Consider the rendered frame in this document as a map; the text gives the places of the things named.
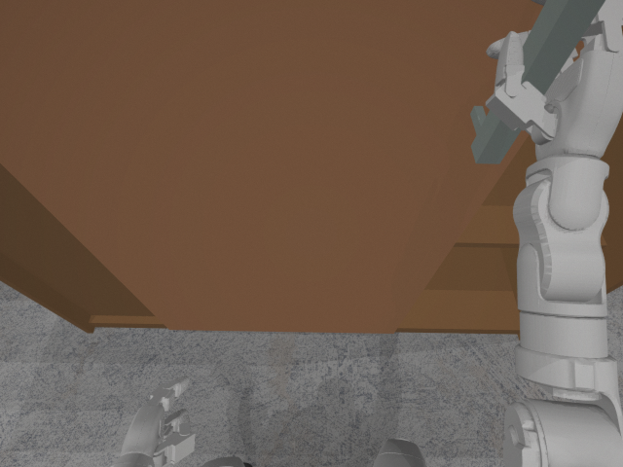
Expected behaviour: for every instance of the right robot forearm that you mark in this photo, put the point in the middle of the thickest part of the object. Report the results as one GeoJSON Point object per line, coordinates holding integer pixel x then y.
{"type": "Point", "coordinates": [561, 291]}

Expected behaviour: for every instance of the right robot hand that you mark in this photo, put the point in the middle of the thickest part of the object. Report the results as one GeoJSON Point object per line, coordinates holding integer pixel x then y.
{"type": "Point", "coordinates": [587, 95]}

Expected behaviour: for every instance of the left robot hand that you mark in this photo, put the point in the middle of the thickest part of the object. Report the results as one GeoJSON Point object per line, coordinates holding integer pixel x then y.
{"type": "Point", "coordinates": [164, 440]}

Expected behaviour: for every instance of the robot right thigh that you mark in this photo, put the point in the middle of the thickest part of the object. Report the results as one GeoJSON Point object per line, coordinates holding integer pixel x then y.
{"type": "Point", "coordinates": [399, 453]}

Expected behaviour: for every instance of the handle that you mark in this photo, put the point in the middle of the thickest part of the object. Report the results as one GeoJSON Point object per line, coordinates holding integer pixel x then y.
{"type": "Point", "coordinates": [556, 32]}

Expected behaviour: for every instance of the right robot upper arm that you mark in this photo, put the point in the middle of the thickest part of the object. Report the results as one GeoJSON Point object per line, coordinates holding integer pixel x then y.
{"type": "Point", "coordinates": [545, 433]}

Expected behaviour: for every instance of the wardrobe door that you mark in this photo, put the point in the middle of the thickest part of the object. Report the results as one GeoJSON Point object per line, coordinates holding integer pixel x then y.
{"type": "Point", "coordinates": [32, 237]}
{"type": "Point", "coordinates": [257, 165]}

